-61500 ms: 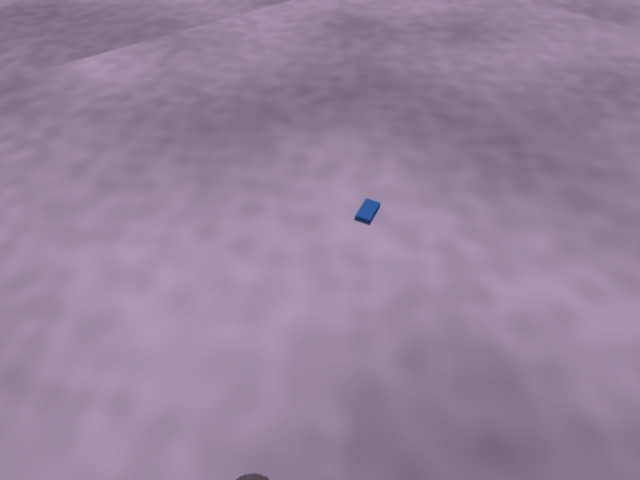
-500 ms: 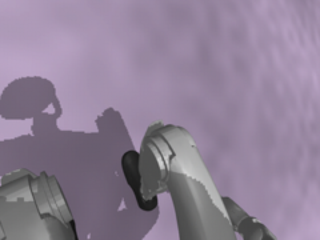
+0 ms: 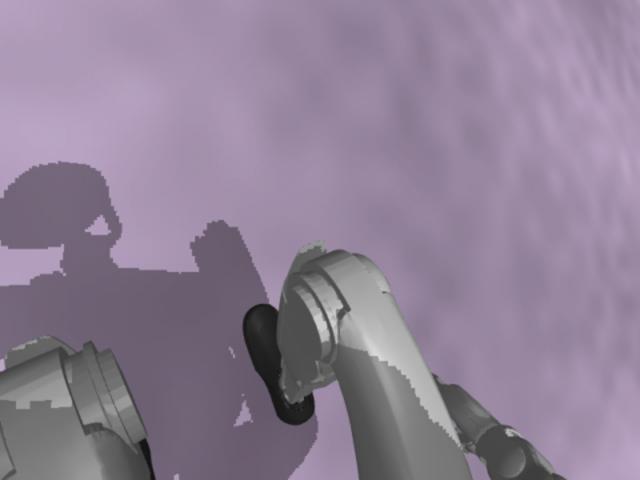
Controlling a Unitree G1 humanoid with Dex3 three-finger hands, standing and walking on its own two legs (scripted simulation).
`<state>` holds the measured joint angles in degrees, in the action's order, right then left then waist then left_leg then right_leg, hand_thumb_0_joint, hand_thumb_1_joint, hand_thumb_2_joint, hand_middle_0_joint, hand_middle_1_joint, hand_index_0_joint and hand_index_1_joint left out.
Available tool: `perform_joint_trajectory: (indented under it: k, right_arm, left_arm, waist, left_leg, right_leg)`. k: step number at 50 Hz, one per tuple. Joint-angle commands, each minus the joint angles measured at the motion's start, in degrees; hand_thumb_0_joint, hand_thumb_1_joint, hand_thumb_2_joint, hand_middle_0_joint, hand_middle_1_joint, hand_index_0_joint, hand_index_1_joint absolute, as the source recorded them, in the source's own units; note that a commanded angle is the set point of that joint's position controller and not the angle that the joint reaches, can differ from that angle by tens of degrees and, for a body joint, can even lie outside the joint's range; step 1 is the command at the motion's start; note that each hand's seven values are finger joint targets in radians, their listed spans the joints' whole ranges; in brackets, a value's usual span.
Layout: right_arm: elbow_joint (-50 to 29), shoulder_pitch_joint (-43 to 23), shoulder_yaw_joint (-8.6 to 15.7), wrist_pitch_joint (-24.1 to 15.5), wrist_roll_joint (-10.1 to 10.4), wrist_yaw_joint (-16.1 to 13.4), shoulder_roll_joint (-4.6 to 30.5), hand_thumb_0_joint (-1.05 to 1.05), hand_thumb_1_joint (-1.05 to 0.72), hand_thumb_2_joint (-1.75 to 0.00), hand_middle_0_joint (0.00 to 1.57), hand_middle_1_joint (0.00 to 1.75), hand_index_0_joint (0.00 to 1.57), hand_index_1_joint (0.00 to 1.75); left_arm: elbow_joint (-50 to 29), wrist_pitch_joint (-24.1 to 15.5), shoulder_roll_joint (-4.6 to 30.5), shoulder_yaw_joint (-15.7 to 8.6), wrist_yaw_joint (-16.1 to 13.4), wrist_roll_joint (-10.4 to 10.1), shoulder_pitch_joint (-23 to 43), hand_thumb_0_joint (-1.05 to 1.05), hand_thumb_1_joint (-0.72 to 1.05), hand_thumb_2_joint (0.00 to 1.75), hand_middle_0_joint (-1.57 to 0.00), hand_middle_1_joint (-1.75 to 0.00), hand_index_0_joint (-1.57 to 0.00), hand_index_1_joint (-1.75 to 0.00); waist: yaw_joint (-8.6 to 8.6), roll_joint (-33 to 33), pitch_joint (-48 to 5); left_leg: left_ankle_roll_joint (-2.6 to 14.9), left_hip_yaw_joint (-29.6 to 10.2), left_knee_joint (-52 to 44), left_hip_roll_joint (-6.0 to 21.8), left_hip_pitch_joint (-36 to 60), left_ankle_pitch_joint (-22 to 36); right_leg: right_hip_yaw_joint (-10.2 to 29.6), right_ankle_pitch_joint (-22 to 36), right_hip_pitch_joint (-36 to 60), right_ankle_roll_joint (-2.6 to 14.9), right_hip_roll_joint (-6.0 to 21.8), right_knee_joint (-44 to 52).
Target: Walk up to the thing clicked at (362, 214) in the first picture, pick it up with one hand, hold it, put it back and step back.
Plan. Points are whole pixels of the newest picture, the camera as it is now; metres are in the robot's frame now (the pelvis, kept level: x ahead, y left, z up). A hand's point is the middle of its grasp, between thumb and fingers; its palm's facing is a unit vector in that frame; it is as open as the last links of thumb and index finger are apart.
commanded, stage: rest palm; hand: left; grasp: from above
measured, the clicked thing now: out of the picture +0.48 +0.44 -0.29
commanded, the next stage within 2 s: approach in 0.22 s
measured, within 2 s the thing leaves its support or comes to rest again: neither
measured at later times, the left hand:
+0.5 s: hand out of the picture +0.46 +0.42 -0.21, palm faces -0.35 -0.13 -0.93, open 14.2 cm
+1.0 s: hand out of the picture +0.45 +0.44 -0.10, palm faces -0.40 -0.17 -0.90, open 13.9 cm
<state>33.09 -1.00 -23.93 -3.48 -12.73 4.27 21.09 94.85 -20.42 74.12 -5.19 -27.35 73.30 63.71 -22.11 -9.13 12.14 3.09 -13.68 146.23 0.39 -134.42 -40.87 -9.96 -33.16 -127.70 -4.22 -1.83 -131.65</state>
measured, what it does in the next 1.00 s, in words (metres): stands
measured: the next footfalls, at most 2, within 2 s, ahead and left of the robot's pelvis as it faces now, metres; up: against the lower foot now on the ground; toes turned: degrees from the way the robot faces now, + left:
none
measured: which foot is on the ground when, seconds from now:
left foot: down 0.00-1.00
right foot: down 0.00-1.00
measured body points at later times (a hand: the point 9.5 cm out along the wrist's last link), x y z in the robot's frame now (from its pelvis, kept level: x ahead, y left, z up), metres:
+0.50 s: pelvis +0.00 +0.00 +0.00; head +0.28 +0.15 +0.32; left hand +0.48 +0.42 -0.16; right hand +0.11 -0.26 -0.05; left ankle +0.07 +0.11 -0.27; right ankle +0.14 -0.13 -0.27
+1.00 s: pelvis +0.00 +0.00 +0.02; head +0.26 +0.15 +0.36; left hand +0.47 +0.45 -0.05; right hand +0.10 -0.27 -0.05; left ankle +0.07 +0.11 -0.27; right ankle +0.14 -0.13 -0.27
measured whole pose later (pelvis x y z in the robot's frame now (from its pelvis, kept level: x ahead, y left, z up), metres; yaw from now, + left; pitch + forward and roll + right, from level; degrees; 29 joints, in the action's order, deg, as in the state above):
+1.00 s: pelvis +0.00 +0.00 +0.02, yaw +3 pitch +31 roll -16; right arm 32.7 7.0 -14.9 5.8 -9.2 3.3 20.2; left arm 62.2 -26.1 66.9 -11.4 2.7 64.2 58.3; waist -13.5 -3.7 7.4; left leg 2.5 -11.3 140.3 -1.2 -133.2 -39.3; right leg -8.4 -34.0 -126.4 -2.8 0.5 -128.2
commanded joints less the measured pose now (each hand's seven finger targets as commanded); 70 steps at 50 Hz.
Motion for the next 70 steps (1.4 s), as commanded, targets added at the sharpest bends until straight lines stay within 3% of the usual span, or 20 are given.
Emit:
perform_joint_trajectory:
  k: [1, 7, 13, 20, 23, 26, 31, 33, 36, 37, 39, 43, 47, 49, 53, 55, 57, 61, 65, 70]
  right_arm:
    - [2.5, 11.2, 5.1, -0.1, 0.5, -0.7, 18.8, 0.00, -0.89, -0.90, 0.20, 0.30, 0.20, 0.30]
    - [1.6, 9.6, 4.2, 0.5, 0.3, -0.8, 19.5, 0.00, -0.89, -0.89, 0.20, 0.30, 0.20, 0.30]
    - [2.2, 9.5, 4.5, 2.3, -0.6, -0.9, 19.6, 0.00, -0.89, -0.89, 0.20, 0.30, 0.20, 0.30]
    - [1.6, 10.3, 5.8, 1.5, -0.7, -0.5, 19.4, 0.00, -0.89, -0.89, 0.20, 0.30, 0.20, 0.30]
    - [1.7, 11.4, 6.6, 0.9, -0.3, -0.3, 19.4, 0.00, -0.89, -0.89, 0.20, 0.30, 0.20, 0.30]
    - [2.6, 13.6, 8.1, 0.4, 0.6, -0.2, 19.0, 0.00, -0.90, -0.90, 0.20, 0.30, 0.20, 0.30]
    - [0.9, 15.5, 10.5, 2.0, 2.3, 0.1, 18.2, 0.00, -0.89, -0.90, 0.20, 0.30, 0.20, 0.30]
    - [-0.7, 15.4, 10.7, 3.8, 2.9, 0.0, 18.5, 0.00, -0.90, -0.90, 0.20, 0.30, 0.20, 0.30]
    - [-1.3, 16.4, 12.0, 5.8, 3.3, -0.3, 18.4, 0.00, -0.89, -0.89, 0.20, 0.30, 0.20, 0.30]
    - [-1.4, 16.4, 12.4, 6.3, 3.4, -0.7, 19.3, 0.00, -0.89, -0.89, 0.20, 0.30, 0.20, 0.30]
    - [-2.0, 16.9, 12.5, 7.3, 3.3, -1.4, 19.6, 0.00, -0.89, -0.89, 0.20, 0.30, 0.20, 0.30]
    - [-1.7, 18.4, 13.8, 8.6, 3.1, -2.4, 18.6, 0.00, -0.89, -0.89, 0.20, 0.30, 0.20, 0.30]
    - [-1.2, 17.8, 15.7, 9.3, 3.3, -2.5, 16.5, 0.00, -0.90, -0.90, 0.20, 0.30, 0.20, 0.30]
    - [-0.4, 17.8, 16.7, 9.7, 3.6, -2.2, 15.3, 0.00, -0.90, -0.90, 0.20, 0.30, 0.20, 0.30]
    - [2.0, 18.8, 17.1, 10.6, 5.2, -1.2, 13.1, 0.00, -0.90, -0.90, 0.20, 0.30, 0.20, 0.30]
    - [2.6, 19.7, 16.7, 10.4, 5.7, -0.8, 12.6, 0.00, -0.90, -0.89, 0.20, 0.30, 0.20, 0.30]
    - [2.5, 20.3, 17.5, 10.3, 6.0, -0.5, 12.7, 0.00, -0.89, -0.89, 0.20, 0.30, 0.20, 0.30]
    - [0.5, 20.6, 17.7, 10.5, 7.0, -0.7, 12.4, 0.00, -0.89, -0.89, 0.20, 0.30, 0.20, 0.30]
    - [-1.3, 19.4, 16.5, 10.4, 7.3, -1.1, 12.2, 0.00, -0.89, -0.89, 0.20, 0.30, 0.20, 0.30]
    - [-2.5, 18.8, 15.0, 10.3, 7.1, -1.1, 11.9, 0.00, -0.90, -0.90, 0.20, 0.30, 0.20, 0.30]
  left_arm:
    - [-6.1, 1.1, 13.9, 0.0, 0.8, -2.6, 9.8, 0.00, -0.54, 0.99, -0.05, -1.02, -0.04, -1.03]
    - [-9.1, -1.5, 14.9, -0.4, 3.4, -4.2, 9.1, 0.00, -0.54, 0.99, -0.05, -1.02, -0.03, -1.03]
    - [-13.7, -4.9, 19.3, -3.5, 1.3, -2.4, 9.6, 0.00, -0.56, 1.00, -0.05, -0.99, -0.02, -1.01]
    - [-11.2, -2.4, 17.9, -3.3, -2.5, 0.6, 11.2, 0.00, -0.55, 0.98, -0.04, -1.06, -0.04, -1.06]
    - [-15.2, -0.2, 19.8, -4.7, -2.7, 0.2, 17.0, 0.00, -0.53, 0.97, -0.04, -1.07, -0.05, -1.06]
    - [-15.1, 3.0, 18.1, -4.3, 0.0, -0.5, 17.0, 0.00, -0.53, 0.96, -0.04, -1.08, -0.06, -1.07]
    - [-17.8, 7.0, 18.1, -5.1, 9.4, -1.8, 16.2, 0.00, -0.49, 0.94, -0.04, -1.13, -0.07, -1.10]
    - [-15.1, 8.2, 18.1, -6.1, 13.5, -1.9, 9.5, 0.00, -0.47, 0.91, -0.04, -1.16, -0.08, -1.12]
    - [-21.8, 7.7, 13.2, -2.9, 21.1, -4.0, 8.3, 0.00, -0.41, 0.87, -0.03, -1.20, -0.10, -1.13]
    - [-23.0, 7.0, 13.6, -3.7, 23.5, -5.3, 7.4, 0.00, -0.49, 0.95, -0.05, -1.12, -0.08, -1.05]
    - [-26.5, 4.8, 15.0, -6.0, 27.1, -8.3, 6.8, 0.00, -0.50, 0.99, -0.05, -1.06, -0.08, -1.03]
    - [-39.1, -3.0, 18.1, -12.0, 29.9, -11.9, 11.2, 0.00, -0.51, 0.99, -0.05, -1.05, -0.07, -1.03]
    - [-49.2, -7.8, 17.9, -12.6, 28.0, -11.6, 14.8, 0.00, -0.55, 1.01, -0.06, -1.03, -0.06, -1.02]
    - [-49.9, -7.3, 14.6, -11.5, 25.2, -10.6, 17.9, 0.00, -0.55, 1.01, -0.06, -1.03, -0.06, -1.02]
    - [-37.6, -0.6, -1.6, -1.5, 20.0, -8.3, 16.7, 0.00, -0.53, 1.00, -0.05, -1.03, -0.07, -1.01]
    - [-31.9, 2.7, -5.8, 2.7, 18.9, -6.7, 16.4, 0.00, -0.52, 0.99, -0.05, -1.04, -0.07, -1.02]
    - [-29.2, 5.5, -5.3, 3.4, 19.3, -5.2, 16.0, 0.00, -0.50, 0.99, -0.05, -1.05, -0.08, -1.02]
    - [-29.8, 8.3, -1.7, 1.2, 21.8, -5.9, 17.0, 0.00, -0.49, 0.98, -0.06, -1.05, -0.09, -1.02]
    - [-26.3, 7.3, 2.7, -1.9, 22.3, -7.4, 16.1, 0.00, -0.51, 0.98, -0.05, -1.04, -0.08, -1.02]
    - [-24.5, 3.7, 8.7, -6.0, 21.3, -6.2, 15.8, 0.00, -0.11, 0.62, -0.16, -0.64, -0.15, -0.62]
  waist:
    - [-3.79, 33.5, -33.9]
    - [-3.57, 33.2, -36.7]
    - [-1.98, 40.2, -40.6]
    - [-2.73, 39.2, -36.2]
    - [-2.56, 42.2, -40.4]
    - [-2.78, 41.1, -40.6]
    - [-0.59, 39.5, -42.2]
    - [0.66, 34.9, -40.8]
    - [2.03, 32.2, -39.8]
    - [1.29, 30.9, -38.9]
    - [2.43, 29.4, -41.2]
    - [4.39, 34.1, -50.1]
    - [6.42, 43.7, -58.0]
    - [5.98, 45.6, -59.0]
    - [1.88, 40.2, -46.7]
    - [1.17, 36.6, -41.7]
    - [2.09, 34.3, -41.1]
    - [3.61, 31.3, -47.2]
    - [2.32, 22.2, -47.0]
    - [5.11, 29.5, -50.1]
  left_leg:
    - [-2.56, 1.2, -17.6, 3.2, 30.0, 12.6]
    - [-3.01, 0.3, -17.1, 3.3, 32.3, 16.1]
    - [-3.93, 0.4, -17.7, 3.6, 39.0, 21.9]
    - [-3.56, 1.3, -17.9, 3.5, 35.7, 20.6]
    - [-3.78, 1.1, -18.7, 3.6, 37.1, 20.4]
    - [-3.42, 2.1, -18.5, 3.2, 35.0, 17.6]
    - [-2.67, 4.4, -19.3, 2.6, 30.8, 14.5]
    - [-2.48, 5.0, -19.4, 2.1, 27.4, 14.4]
    - [-2.23, 5.3, -19.8, 1.1, 27.4, 16.5]
    - [-2.49, 4.5, -20.0, 1.0, 27.5, 17.2]
    - [-2.31, 4.6, -19.8, 0.6, 28.0, 17.8]
    - [-3.29, 3.2, -20.0, 0.5, 36.4, 20.8]
    - [-4.34, 1.2, -23.2, 1.0, 48.9, 23.5]
    - [-4.29, 1.8, -24.3, 1.0, 49.6, 22.9]
    - [-2.63, 3.3, -29.6, 1.6, 41.4, 12.7]
    - [-1.76, 4.7, -30.8, 1.1, 35.5, 7.2]
    - [-1.53, 5.1, -31.8, 0.7, 33.4, 6.7]
    - [-1.29, 5.1, -31.5, 0.5, 35.6, 12.4]
    - [-0.05, 7.1, -27.3, -0.6, 28.7, 14.5]
    - [-1.10, 7.8, -28.1, -0.8, 31.0, 12.8]
  right_leg:
    - [-4.9, 7.4, 16.1, 4.56, -1.3, 8.6]
    - [-4.9, 9.3, 18.5, 4.69, -1.0, 8.3]
    - [-5.1, 11.5, 19.0, 5.03, -1.2, 7.4]
    - [-5.0, 11.7, 15.6, 4.94, -1.0, 7.6]
    - [-5.0, 12.3, 16.6, 5.05, -0.9, 7.8]
    - [-4.3, 10.7, 15.7, 5.13, -0.7, 8.3]
    - [-2.6, 8.5, 17.5, 5.30, -0.7, 10.8]
    - [-3.0, 8.5, 18.9, 5.76, -0.7, 11.4]
    - [-2.9, 9.2, 19.5, 6.42, -0.8, 11.6]
    - [-3.1, 9.7, 19.1, 6.48, -0.6, 11.9]
    - [-2.9, 10.2, 21.8, 6.44, -0.7, 12.2]
    - [-2.2, 11.0, 23.0, 6.72, -0.2, 12.7]
    - [-1.1, 10.2, 16.4, 6.74, 0.4, 11.3]
    - [-1.0, 10.6, 14.2, 6.62, 0.5, 10.9]
    - [-1.9, 6.4, 9.2, 6.18, 0.0, 14.0]
    - [-2.0, 5.3, 11.3, 6.35, -0.3, 16.2]
    - [-1.4, 5.4, 13.3, 6.31, -0.1, 17.1]
    - [-0.4, 8.5, 17.3, 6.07, 0.1, 16.9]
    - [1.0, 9.6, 22.7, 5.73, 0.4, 17.9]
    - [1.7, 6.9, 22.2, 6.04, 0.4, 15.5]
